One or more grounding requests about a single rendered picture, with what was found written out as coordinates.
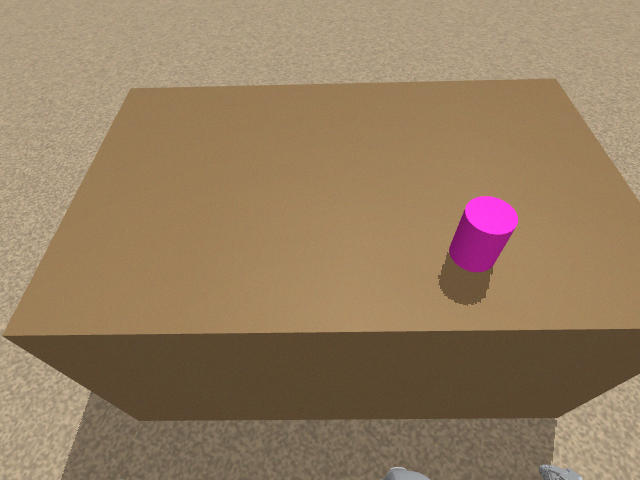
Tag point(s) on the can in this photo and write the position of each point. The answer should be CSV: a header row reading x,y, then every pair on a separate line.
x,y
484,229

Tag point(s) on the right robot hand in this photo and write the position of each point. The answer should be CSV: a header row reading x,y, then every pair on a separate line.
x,y
550,472

